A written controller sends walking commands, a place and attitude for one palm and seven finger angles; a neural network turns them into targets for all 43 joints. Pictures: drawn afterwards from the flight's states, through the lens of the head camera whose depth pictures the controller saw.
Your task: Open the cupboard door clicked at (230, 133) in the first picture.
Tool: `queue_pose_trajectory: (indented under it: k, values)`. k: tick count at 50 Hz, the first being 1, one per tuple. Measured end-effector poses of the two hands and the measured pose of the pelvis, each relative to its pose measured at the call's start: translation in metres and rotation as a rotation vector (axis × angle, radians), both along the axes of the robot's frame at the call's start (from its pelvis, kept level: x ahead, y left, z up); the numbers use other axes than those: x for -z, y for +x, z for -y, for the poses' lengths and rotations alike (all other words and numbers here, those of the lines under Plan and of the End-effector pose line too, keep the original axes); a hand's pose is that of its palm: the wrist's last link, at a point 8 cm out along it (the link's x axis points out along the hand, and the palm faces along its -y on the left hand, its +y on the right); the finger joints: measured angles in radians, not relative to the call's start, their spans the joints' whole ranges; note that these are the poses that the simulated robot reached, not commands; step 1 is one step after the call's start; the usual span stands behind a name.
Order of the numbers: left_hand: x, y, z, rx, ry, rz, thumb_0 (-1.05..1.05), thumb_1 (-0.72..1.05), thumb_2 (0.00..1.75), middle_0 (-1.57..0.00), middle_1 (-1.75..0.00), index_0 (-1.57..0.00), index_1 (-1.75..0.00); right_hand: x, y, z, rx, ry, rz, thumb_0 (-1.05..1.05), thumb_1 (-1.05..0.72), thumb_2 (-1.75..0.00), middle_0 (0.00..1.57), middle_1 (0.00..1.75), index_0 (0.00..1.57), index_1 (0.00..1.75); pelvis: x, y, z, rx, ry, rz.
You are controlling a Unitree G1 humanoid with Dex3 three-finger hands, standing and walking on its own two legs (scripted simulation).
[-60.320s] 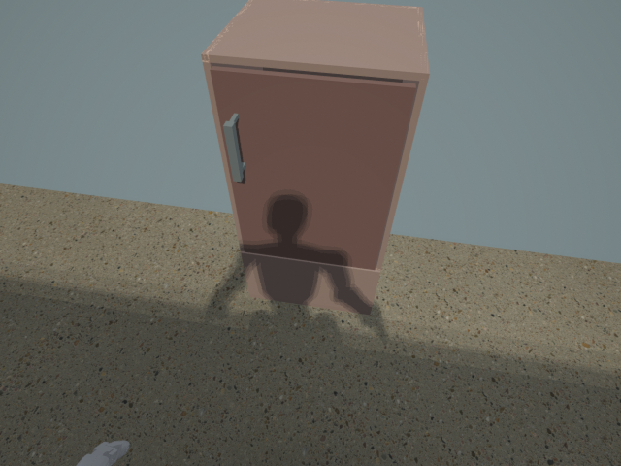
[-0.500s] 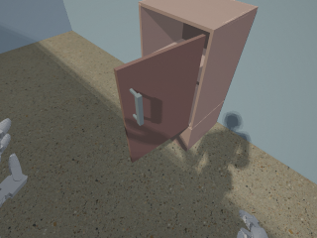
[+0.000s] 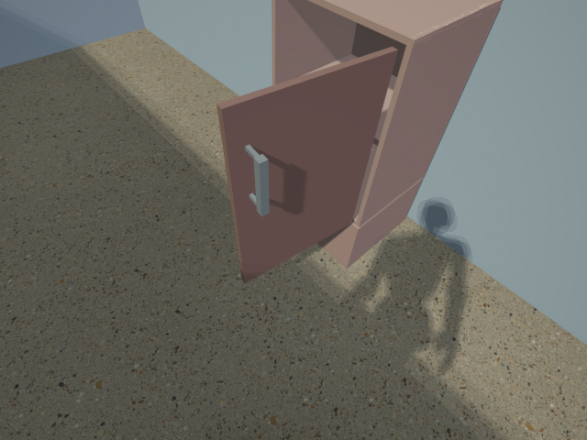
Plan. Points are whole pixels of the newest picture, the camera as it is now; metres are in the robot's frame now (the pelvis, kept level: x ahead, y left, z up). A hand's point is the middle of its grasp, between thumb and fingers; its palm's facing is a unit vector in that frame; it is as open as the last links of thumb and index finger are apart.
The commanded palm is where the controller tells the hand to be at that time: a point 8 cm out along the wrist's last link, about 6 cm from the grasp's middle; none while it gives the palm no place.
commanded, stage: let the arm hang, fingers relaxed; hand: left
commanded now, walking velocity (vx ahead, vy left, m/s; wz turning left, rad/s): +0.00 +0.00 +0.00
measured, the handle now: (256, 181) +0.59 +0.11 -0.04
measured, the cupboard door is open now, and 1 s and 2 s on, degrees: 83 83 83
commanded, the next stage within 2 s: look to check the result in 0.64 s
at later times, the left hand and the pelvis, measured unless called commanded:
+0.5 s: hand out of the picture +0.02 +0.16 -0.17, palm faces +0.02 -0.99 -0.17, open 7.3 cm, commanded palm none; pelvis +0.02 +0.00 +0.00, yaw -1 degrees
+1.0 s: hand out of the picture +0.01 +0.16 -0.17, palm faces +0.03 -0.98 -0.18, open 7.4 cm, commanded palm none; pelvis +0.03 +0.00 +0.01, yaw -1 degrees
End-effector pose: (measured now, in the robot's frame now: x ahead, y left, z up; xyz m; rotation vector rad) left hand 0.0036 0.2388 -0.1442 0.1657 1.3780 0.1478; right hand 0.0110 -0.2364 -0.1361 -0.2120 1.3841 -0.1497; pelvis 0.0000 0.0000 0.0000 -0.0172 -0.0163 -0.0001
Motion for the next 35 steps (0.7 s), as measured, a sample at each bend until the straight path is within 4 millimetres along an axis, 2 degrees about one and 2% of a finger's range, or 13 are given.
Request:
queue_pose_trajectory:
  k: [4, 8, 15, 22, 35]
  values:
    - [-0.007, -0.022, -0.006, -0.019, 0.029, -0.073, 0.0, 0.94, 0.9, -0.2, -0.3, -0.2, -0.3, 0.008, -0.013, -0.01, 0.025, 0.039, -0.033, 0.0, -0.9, -0.9, 0.2, 0.3, 0.2, 0.3, -0.001, 0.003, 0.0, 0.003, 0.003, 0.006]
    - [-0.011, -0.028, -0.007, -0.029, 0.045, -0.098, 0.0, 0.92, 0.9, -0.2, -0.3, -0.2, -0.3, 0.013, -0.019, -0.021, 0.04, 0.073, -0.051, 0.0, -0.91, -0.9, 0.2, 0.3, 0.2, 0.3, -0.002, 0.005, -0.001, 0.007, 0.007, 0.011]
    - [-0.008, -0.012, 0.008, -0.027, 0.019, -0.069, 0.0, 0.91, 0.9, -0.2, -0.3, -0.19, -0.3, 0.015, -0.022, -0.034, 0.056, 0.102, -0.061, 0.0, -0.91, -0.9, 0.2, 0.3, 0.2, 0.3, -0.003, 0.01, -0.001, 0.013, 0.014, 0.015]
    - [-0.002, 0.01, 0.029, -0.014, -0.032, -0.017, 0.0, 0.91, 0.9, -0.2, -0.3, -0.19, -0.3, 0.013, -0.017, -0.037, 0.064, 0.096, -0.052, 0.0, -0.91, -0.9, 0.2, 0.3, 0.2, 0.3, -0.004, 0.015, 0.0, 0.016, 0.016, 0.019]
    - [-0.002, 0.004, 0.031, -0.031, -0.036, -0.049, 0.0, 0.92, 0.9, -0.2, -0.3, -0.2, -0.3, 0.01, -0.011, -0.03, 0.067, 0.078, -0.049, 0.0, -0.91, -0.9, 0.2, 0.3, 0.2, 0.3, -0.005, 0.02, 0.002, 0.016, 0.016, 0.016]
